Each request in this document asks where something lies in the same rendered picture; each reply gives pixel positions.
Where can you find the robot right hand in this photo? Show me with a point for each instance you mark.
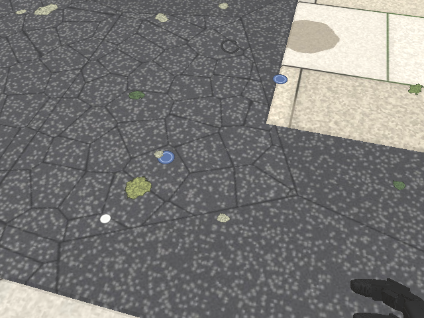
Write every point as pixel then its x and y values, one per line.
pixel 392 293

